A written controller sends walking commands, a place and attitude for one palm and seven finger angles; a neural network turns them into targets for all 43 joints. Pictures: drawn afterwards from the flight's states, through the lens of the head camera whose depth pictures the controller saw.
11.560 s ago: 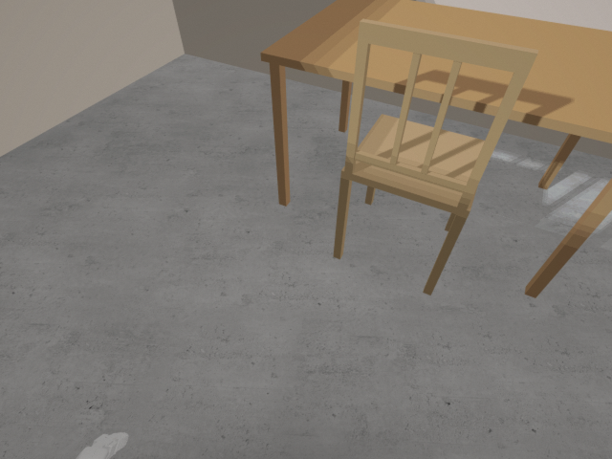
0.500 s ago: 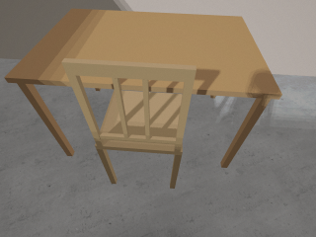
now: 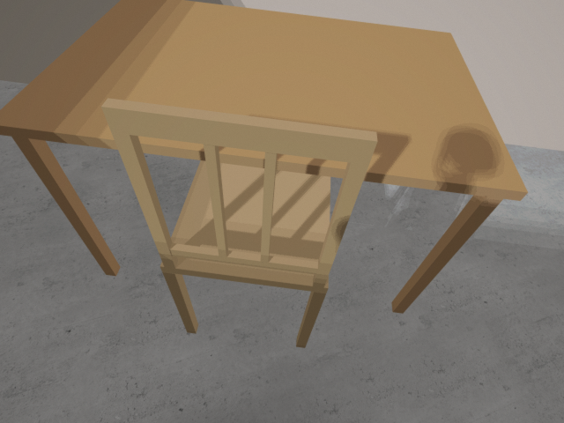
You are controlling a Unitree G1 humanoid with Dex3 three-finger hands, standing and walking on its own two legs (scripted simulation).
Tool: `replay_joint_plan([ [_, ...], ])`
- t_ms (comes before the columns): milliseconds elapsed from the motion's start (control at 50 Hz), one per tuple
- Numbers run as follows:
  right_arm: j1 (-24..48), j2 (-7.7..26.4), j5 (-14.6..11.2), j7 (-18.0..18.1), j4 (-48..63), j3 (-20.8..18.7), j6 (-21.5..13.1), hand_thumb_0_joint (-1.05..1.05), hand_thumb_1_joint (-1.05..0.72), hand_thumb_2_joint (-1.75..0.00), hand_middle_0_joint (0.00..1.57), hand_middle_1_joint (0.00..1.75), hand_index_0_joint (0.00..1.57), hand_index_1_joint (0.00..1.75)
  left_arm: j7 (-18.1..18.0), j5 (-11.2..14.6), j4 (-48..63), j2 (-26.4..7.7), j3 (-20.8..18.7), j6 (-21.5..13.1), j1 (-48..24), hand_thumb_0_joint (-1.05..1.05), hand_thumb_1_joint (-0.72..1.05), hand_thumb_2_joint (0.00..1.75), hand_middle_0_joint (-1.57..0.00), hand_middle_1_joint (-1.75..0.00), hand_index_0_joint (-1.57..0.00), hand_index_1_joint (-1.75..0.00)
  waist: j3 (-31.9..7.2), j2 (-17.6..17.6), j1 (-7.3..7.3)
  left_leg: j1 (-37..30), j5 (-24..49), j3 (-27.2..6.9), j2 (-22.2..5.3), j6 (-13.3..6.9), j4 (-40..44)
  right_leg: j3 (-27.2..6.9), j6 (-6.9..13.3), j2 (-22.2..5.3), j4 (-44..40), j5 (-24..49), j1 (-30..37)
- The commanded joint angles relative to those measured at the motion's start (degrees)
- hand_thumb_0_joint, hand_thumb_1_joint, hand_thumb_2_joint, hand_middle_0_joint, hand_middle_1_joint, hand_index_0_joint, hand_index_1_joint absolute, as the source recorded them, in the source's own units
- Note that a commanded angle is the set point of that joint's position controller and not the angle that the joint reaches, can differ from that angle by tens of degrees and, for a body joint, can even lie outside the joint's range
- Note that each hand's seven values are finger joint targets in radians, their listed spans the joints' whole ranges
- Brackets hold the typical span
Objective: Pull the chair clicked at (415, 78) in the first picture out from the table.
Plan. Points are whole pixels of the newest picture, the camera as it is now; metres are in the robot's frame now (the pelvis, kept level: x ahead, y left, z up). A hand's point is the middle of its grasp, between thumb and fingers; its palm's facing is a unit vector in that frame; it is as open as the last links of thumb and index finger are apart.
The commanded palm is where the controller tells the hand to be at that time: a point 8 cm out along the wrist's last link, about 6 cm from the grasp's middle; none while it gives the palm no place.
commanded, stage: come to a stop and stand still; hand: left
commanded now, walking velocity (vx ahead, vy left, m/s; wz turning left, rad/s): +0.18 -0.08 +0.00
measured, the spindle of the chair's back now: (218, 207) +0.48 +0.16 -0.04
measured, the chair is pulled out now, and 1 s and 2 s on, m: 0.00 0.00 0.00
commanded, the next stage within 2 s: look again from close up in 1.10 s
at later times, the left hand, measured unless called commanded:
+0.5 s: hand (205, 402) +0.17 +0.13 -0.16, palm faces +0.00 -0.97 -0.25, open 7.4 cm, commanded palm none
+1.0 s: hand out of the picture +0.05 +0.17 -0.16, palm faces +0.09 -0.97 -0.24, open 7.4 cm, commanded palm none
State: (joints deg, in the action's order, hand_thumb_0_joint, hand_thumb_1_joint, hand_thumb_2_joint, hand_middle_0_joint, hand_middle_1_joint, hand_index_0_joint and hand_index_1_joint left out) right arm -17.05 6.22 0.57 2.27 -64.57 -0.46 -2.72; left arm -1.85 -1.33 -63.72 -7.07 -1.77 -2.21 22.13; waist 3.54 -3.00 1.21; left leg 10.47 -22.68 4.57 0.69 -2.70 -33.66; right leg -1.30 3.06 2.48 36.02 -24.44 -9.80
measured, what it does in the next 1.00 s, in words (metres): steps on the spot: right foot, then left foot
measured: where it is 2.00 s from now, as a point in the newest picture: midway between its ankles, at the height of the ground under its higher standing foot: outside the picture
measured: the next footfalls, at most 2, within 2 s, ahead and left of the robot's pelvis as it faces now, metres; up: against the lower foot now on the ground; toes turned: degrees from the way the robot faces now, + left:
right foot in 0.40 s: +0.21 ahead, -0.15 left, +0.00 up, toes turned -2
left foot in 0.82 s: +0.04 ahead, +0.07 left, +0.00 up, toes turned +2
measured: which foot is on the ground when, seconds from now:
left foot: down 0.00-0.42, up 0.44-0.80, down 0.82-1.00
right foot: down 0.00-0.00, up 0.02-0.38, down 0.40-0.84, up 0.86-1.00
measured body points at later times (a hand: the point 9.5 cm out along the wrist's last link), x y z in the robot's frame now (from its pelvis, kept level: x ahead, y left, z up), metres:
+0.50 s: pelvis +0.09 -0.05 +0.00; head +0.14 -0.07 +0.44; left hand +0.17 +0.18 -0.15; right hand +0.06 -0.27 -0.17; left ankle -0.03 +0.08 -0.67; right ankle +0.17 -0.15 -0.72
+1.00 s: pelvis +0.04 -0.02 +0.02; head +0.03 -0.02 +0.47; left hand +0.04 +0.22 -0.14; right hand +0.04 -0.23 -0.14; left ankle +0.03 +0.08 -0.72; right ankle +0.00 -0.13 -0.64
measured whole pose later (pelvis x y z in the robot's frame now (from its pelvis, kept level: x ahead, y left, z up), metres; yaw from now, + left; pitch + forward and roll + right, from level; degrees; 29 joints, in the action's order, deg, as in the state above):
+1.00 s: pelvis +0.04 -0.02 +0.02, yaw +1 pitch -1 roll +1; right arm -19.5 6.7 1.6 0.1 -59.4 -0.3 2.0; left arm -1.7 -2.1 -56.4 -11.5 -3.2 3.2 17.8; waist -0.5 -2.1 1.6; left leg 10.9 -13.7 2.6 1.4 -2.0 -24.9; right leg -0.7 0.6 1.1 65.9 -20.3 -26.6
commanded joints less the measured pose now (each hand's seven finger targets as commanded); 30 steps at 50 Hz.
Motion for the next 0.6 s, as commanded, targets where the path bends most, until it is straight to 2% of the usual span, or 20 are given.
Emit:
replay_joint_plan([
  [0,-21.40,9.40,1.25,0.97,-3.03,-1.20,-0.56,0.00,-0.90,-0.90,0.20,0.30,0.20,0.30,0.00,0.40,5.48,-5.69,-1.59,-0.36,-5.20,0.00,0.90,0.90,-0.20,-0.30,-0.20,-0.30,0.45,13.84,-7.76,-17.30,41.35,-26.95,-23.87,-11.33,15.75,-0.23,1.05,-0.59,31.62,-8.35,-27.73],
  [20,-18.49,7.99,1.21,0.62,-1.53,-0.71,-0.58,0.00,-0.90,-0.90,0.20,0.30,0.20,0.30,-0.17,-0.06,5.35,-5.74,-1.83,-0.09,-5.49,0.00,0.90,0.90,-0.20,-0.30,-0.20,-0.30,3.25,10.77,-6.35,-11.05,38.24,-25.47,-24.47,-12.68,16.35,-1.24,1.01,-2.19,35.03,-7.07,-28.43],
  [40,-14.97,6.35,1.17,0.51,-0.29,-0.39,-0.94,0.00,-0.90,-0.90,0.20,0.30,0.20,0.30,0.27,-0.28,4.85,-4.81,-1.87,0.07,-5.85,0.00,0.90,0.90,-0.20,-0.30,-0.20,-0.30,7.02,7.41,-4.70,-6.94,37.05,-22.88,-22.35,-12.23,17.29,-1.23,0.77,-3.95,36.88,-3.85,-29.42],
  [60,-12.41,6.07,1.08,0.46,0.76,-0.13,-1.29,0.00,-0.90,-0.90,0.20,0.30,0.20,0.30,0.79,-0.18,4.82,-3.71,-1.74,0.40,-5.40,0.00,0.90,0.90,-0.20,-0.30,-0.20,-0.30,8.93,6.53,-3.26,-5.19,37.11,-19.66,-20.42,-11.54,18.38,-0.73,0.23,-4.30,38.61,-1.13,-30.23],
  [100,-11.83,5.64,0.90,0.65,1.32,0.34,-1.71,0.00,-0.90,-0.90,0.20,0.30,0.20,0.30,1.15,-0.03,4.65,-1.99,-1.38,1.05,-4.61,0.00,0.90,0.90,-0.20,-0.30,-0.20,-0.30,7.99,7.76,-2.07,-5.07,44.47,-12.98,-16.47,-9.02,17.92,0.47,-0.65,-3.77,41.40,3.08,-30.64],
  [140,-10.79,5.78,1.02,0.98,1.92,0.67,-1.83,0.00,-0.90,-0.90,0.20,0.30,0.20,0.30,1.02,0.21,4.91,-1.64,-1.41,1.62,-4.13,0.00,0.90,0.90,-0.20,-0.30,-0.20,-0.30,5.15,8.78,-1.01,-6.34,55.50,-8.23,-14.73,-6.92,15.72,0.50,-1.29,-3.51,40.61,4.90,-30.37],
  [200,-10.05,6.75,1.35,1.21,2.45,0.48,-1.12,0.00,-0.90,-0.90,0.20,0.30,0.20,0.30,0.61,0.57,6.83,-2.10,-1.28,2.57,-7.49,0.00,0.90,0.90,-0.20,-0.30,-0.20,-0.30,3.72,11.16,-1.28,-8.46,62.30,-5.71,-13.48,-5.19,13.03,1.52,-1.91,-3.50,33.62,6.83,-29.86],
  [260,-8.14,7.85,1.51,1.23,3.09,-0.39,-0.21,0.00,-0.90,-0.90,0.20,0.30,0.20,0.30,0.58,0.65,9.26,-2.88,-0.66,2.48,-11.05,0.00,0.90,0.90,-0.20,-0.30,-0.20,-0.30,2.77,12.94,-1.90,-8.33,62.29,-4.10,-12.73,-3.77,10.58,4.06,-1.53,-4.01,17.28,7.84,-22.86],
  [300,-8.33,9.82,0.90,1.04,3.57,-1.44,0.46,0.00,-0.90,-0.90,0.20,0.30,0.20,0.30,0.39,0.53,9.59,-4.20,-0.81,1.74,-9.11,0.00,0.90,0.90,-0.20,-0.30,-0.20,-0.30,-1.16,12.89,-1.26,-10.90,66.39,-4.92,-13.03,-3.45,6.47,5.99,-0.99,-2.12,7.33,8.69,-15.40],
  [320,-7.42,10.91,0.47,0.92,4.01,-1.94,0.74,0.00,-0.90,-0.90,0.20,0.30,0.20,0.30,0.20,0.53,9.29,-5.58,-1.19,1.34,-6.69,0.00,0.90,0.90,-0.20,-0.30,-0.20,-0.30,-3.17,12.13,0.01,-10.43,64.42,-5.76,-13.34,-2.80,3.95,5.39,-0.75,-2.58,1.77,11.96,-10.34],
  [340,-6.86,11.22,-0.13,0.73,4.52,-2.45,1.00,0.00,-0.90,-0.90,0.20,0.30,0.20,0.30,0.10,0.43,8.37,-6.91,-1.61,0.96,-3.03,0.00,0.90,0.90,-0.20,-0.30,-0.20,-0.30,-4.51,10.22,1.58,-8.87,59.59,-5.72,-12.30,-1.56,0.40,5.71,-0.61,-2.93,-3.94,18.75,-4.42],
  [360,-6.68,10.71,-0.61,0.38,5.09,-2.73,1.18,0.00,-0.90,-0.90,0.20,0.30,0.20,0.30,-0.14,0.32,7.26,-8.94,-2.04,0.36,1.11,0.00,0.90,0.90,-0.20,-0.30,-0.20,-0.30,-7.19,6.45,3.18,-6.43,50.66,-4.78,-9.51,0.09,-5.09,4.37,-0.26,-4.99,-8.33,32.65,2.24],
  [380,-10.35,8.10,-1.19,-0.05,5.03,-2.90,1.41,0.00,-0.90,-0.90,0.20,0.30,0.20,0.30,-0.92,-0.08,6.35,-12.63,-2.77,-0.14,3.53,0.00,0.90,0.90,-0.20,-0.30,-0.20,-0.30,-12.17,-3.10,2.87,1.15,27.35,-2.47,-2.98,1.83,-16.64,-5.74,3.62,-14.25,-5.88,59.59,11.50],
  [400,-13.10,5.51,-1.64,0.04,5.28,-2.92,1.90,0.00,-0.90,-0.90,0.20,0.30,0.20,0.30,-0.99,0.26,6.11,-15.34,-3.34,-0.07,4.23,0.00,0.90,0.90,-0.20,-0.30,-0.20,-0.30,-17.73,-10.17,1.60,5.92,-14.17,-3.75,3.47,2.84,-29.25,-17.43,10.98,-25.78,-5.69,84.28,15.63],
  [420,-12.85,5.49,-1.37,0.47,5.74,-2.74,2.72,0.00,-0.90,-0.90,0.20,0.30,0.20,0.30,-1.18,0.30,7.53,-14.72,-2.79,-0.10,0.59,0.00,0.90,0.90,-0.20,-0.30,-0.20,-0.30,-13.91,-6.68,-0.45,6.38,-16.43,-9.40,1.19,2.27,-31.16,-16.63,14.01,-28.25,-8.63,76.19,8.48],
  [460,-7.94,3.63,-0.90,0.20,6.24,-2.36,4.24,0.00,-0.90,-0.90,0.20,0.30,0.20,0.30,-1.16,-0.07,9.23,-12.76,-2.45,1.00,-7.20,0.00,0.90,0.90,-0.20,-0.30,-0.20,-0.30,-7.23,-9.76,-1.40,8.24,-14.40,-8.33,-0.36,3.41,-34.55,-17.00,13.46,-24.70,-11.86,55.43,-2.29],
  [480,-6.23,4.46,-0.52,0.12,6.15,-2.47,4.74,0.00,-0.90,-0.90,0.20,0.30,0.20,0.30,-1.28,-0.03,9.88,-11.61,-2.17,1.51,-9.12,0.00,0.90,0.90,-0.20,-0.30,-0.20,-0.30,-4.25,-7.84,-1.45,8.85,-12.44,-7.98,-0.95,3.84,-33.98,-14.19,12.07,-22.71,-12.13,51.25,-5.89],
  [500,-5.90,4.46,-0.31,-0.11,6.25,-2.56,5.08,0.00,-0.90,-0.90,0.20,0.30,0.20,0.30,-1.40,-0.17,10.13,-11.60,-2.30,1.73,-9.71,0.00,0.90,0.90,-0.20,-0.30,-0.20,-0.30,-4.16,-6.82,-1.62,9.51,-11.04,-7.24,-0.80,4.28,-32.84,-11.95,11.00,-21.87,-12.32,49.21,-6.62],
  [520,-5.58,4.49,-0.24,-0.40,6.22,-2.68,5.44,0.00,-0.90,-0.90,0.20,0.30,0.20,0.30,-1.53,-0.28,10.21,-12.29,-2.66,1.82,-9.78,0.00,0.90,0.90,-0.20,-0.30,-0.20,-0.30,-4.80,-2.30,-1.61,9.20,-9.87,-6.20,-0.56,4.66,-32.25,-11.64,10.82,-22.17,-13.05,45.73,-7.42],
  [580,-3.28,5.42,0.46,-1.24,7.77,-2.91,6.03,0.00,-0.90,-0.90,0.20,0.30,0.20,0.30,-1.55,-0.63,11.05,-13.98,-3.53,2.31,-9.14,0.00,0.90,0.90,-0.20,-0.30,-0.20,-0.30,-6.19,-3.98,-0.13,10.46,-6.37,-4.83,-0.17,5.40,-29.05,-11.95,9.87,-21.22,-15.26,33.50,-7.40],
])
